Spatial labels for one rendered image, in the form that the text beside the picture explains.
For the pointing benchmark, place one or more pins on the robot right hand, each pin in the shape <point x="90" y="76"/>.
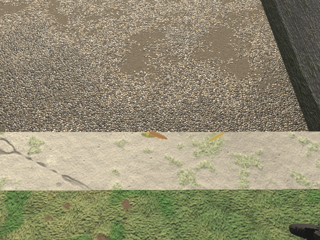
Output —
<point x="306" y="231"/>

